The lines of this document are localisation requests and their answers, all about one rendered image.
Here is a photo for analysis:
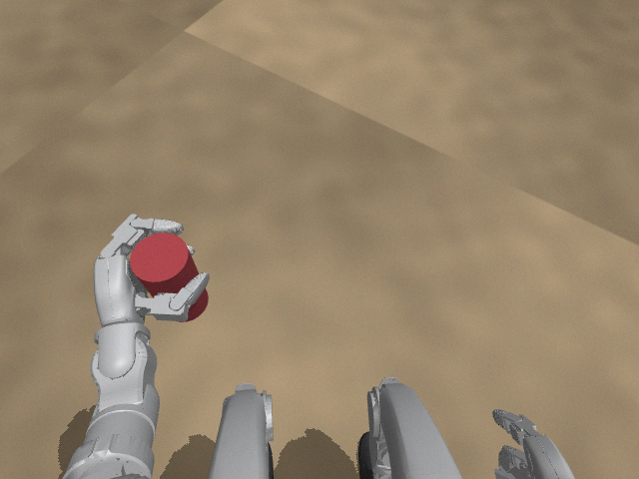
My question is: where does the can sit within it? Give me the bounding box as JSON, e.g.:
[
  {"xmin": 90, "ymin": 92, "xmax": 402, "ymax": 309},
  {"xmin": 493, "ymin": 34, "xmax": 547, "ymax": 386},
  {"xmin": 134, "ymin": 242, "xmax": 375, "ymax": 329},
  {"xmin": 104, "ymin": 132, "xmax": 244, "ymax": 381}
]
[{"xmin": 130, "ymin": 233, "xmax": 209, "ymax": 322}]

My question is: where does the left robot arm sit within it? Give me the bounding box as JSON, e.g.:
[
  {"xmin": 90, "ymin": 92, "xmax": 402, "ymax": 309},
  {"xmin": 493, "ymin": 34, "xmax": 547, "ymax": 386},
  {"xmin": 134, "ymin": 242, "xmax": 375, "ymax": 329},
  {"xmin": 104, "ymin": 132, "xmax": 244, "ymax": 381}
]
[{"xmin": 62, "ymin": 320, "xmax": 160, "ymax": 479}]

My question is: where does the right robot hand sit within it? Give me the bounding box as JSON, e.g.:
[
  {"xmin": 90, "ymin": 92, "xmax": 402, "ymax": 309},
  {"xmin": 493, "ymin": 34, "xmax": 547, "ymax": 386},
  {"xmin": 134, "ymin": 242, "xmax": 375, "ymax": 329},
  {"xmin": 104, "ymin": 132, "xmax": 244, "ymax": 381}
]
[{"xmin": 492, "ymin": 409, "xmax": 575, "ymax": 479}]

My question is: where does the left robot hand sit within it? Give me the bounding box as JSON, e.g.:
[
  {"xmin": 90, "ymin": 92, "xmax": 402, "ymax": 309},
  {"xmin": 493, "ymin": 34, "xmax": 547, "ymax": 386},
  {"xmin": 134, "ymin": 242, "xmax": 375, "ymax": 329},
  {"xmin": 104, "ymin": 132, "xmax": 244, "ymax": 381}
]
[{"xmin": 94, "ymin": 214, "xmax": 210, "ymax": 327}]

